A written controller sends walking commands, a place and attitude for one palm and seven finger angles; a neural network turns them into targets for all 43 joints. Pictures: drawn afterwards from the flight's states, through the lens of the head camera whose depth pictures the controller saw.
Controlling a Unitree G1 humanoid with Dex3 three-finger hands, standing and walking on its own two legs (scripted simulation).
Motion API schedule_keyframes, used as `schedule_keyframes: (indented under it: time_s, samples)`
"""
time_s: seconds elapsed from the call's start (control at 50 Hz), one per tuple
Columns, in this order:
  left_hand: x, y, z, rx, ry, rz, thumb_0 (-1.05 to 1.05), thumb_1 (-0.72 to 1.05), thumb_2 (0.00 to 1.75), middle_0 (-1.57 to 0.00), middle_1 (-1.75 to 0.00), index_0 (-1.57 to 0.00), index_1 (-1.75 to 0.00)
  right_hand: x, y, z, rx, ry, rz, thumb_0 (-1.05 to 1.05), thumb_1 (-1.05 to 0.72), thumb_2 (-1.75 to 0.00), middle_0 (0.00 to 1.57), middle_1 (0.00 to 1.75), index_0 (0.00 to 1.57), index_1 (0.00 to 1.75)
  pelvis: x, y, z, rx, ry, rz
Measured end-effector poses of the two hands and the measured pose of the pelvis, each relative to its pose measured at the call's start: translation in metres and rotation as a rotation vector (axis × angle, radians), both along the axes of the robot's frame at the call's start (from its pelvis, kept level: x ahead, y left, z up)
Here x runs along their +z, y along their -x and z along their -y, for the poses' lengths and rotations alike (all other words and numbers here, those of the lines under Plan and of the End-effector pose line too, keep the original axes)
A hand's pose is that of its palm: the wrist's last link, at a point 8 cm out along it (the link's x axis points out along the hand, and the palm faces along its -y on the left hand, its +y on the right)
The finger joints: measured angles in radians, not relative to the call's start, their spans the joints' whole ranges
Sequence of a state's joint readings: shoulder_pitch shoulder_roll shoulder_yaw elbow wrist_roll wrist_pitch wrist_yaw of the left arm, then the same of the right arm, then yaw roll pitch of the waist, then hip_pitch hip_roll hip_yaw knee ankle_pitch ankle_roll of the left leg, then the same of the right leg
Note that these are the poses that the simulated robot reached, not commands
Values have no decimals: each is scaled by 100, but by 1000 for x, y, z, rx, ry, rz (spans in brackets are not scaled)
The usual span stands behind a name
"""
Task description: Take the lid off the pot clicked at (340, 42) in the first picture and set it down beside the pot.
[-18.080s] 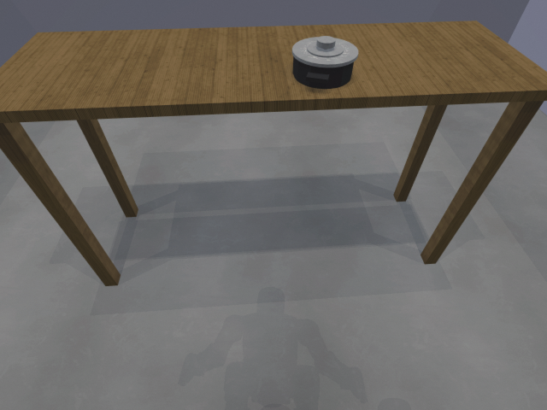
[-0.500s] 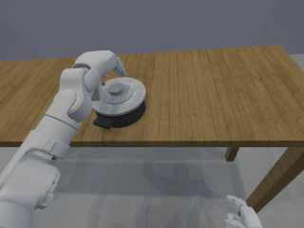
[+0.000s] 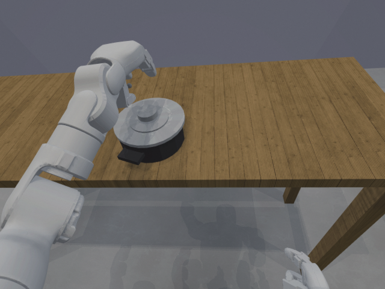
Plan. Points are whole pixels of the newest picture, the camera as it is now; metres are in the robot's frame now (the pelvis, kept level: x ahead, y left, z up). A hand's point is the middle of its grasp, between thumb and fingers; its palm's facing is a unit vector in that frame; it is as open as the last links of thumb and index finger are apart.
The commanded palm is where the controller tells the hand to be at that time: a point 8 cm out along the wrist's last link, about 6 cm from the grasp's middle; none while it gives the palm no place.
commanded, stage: move the open hand above the knob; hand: left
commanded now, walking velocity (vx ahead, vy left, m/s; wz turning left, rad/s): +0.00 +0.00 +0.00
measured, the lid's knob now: (147, 113) +0.45 +0.11 +0.15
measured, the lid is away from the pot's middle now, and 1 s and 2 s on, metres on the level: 0.00 0.00 0.00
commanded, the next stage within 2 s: lower the open fingers around the knob in 1.38 s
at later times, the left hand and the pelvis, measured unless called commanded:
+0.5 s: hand (132, 103) +0.41 +0.12 +0.21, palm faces -0.14 -0.01 -0.99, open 9.9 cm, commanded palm +0.39 +0.13 +0.28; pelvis +0.00 +0.00 +0.00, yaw +1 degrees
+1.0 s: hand (129, 94) +0.42 +0.13 +0.22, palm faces -0.14 -0.05 -0.99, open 10.0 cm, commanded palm +0.39 +0.13 +0.28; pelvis +0.00 -0.01 +0.00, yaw +0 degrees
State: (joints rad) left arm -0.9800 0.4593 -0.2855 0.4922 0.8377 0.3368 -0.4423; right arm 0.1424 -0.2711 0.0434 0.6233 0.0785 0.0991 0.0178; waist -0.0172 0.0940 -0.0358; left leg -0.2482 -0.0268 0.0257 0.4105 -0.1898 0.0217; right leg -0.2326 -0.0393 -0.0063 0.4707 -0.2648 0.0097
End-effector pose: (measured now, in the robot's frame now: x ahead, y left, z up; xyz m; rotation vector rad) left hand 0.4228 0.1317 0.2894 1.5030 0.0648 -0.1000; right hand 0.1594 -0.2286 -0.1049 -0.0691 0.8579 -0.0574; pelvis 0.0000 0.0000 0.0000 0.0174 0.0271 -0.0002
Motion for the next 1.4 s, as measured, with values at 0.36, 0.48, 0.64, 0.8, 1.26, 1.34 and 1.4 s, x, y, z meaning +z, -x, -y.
schedule_keyframes:
  time_s: [0.36,0.48,0.64,0.8,1.26,1.34,1.4]
  samples:
    - [-9,19,-6,-6,-2,-5,0,-37,166,-88,-8,-88,-9,7,-17,4,20,-10,30,1,-91,-90,20,30,20,30,0,-2,2,3,1,7]
    - [-23,31,10,-91,-43,-35,0,-37,166,-88,-9,-89,-9,12,-27,0,41,7,58,1,-91,-90,20,30,20,30,-1,2,3,12,3,24]
    - [-1,19,-4,14,-3,13,0,-37,166,-88,-9,-89,-9,8,-20,-4,44,-13,47,1,-91,-90,20,30,20,30,-1,5,5,11,1,10]
    - [-18,26,14,-76,-55,-42,0,-37,166,-88,-9,-89,-9,2,-7,2,22,1,18,1,-91,-90,20,30,20,30,-1,4,5,14,1,22]
    - [-1,21,-3,-11,4,10,0,-37,166,-88,-9,-89,-9,7,-8,7,8,4,31,1,-91,-90,20,30,20,30,0,3,4,1,1,19]
    - [-18,28,0,-25,-15,-29,0,-37,166,-88,-8,-88,-9,8,-15,2,28,-8,38,1,-91,-90,20,30,20,30,0,4,4,7,3,18]
    - [-23,31,6,-60,-42,-41,0,-37,166,-88,-9,-89,-9,10,-20,-1,36,2,52,1,-91,-90,20,30,20,30,-1,5,4,11,3,25]
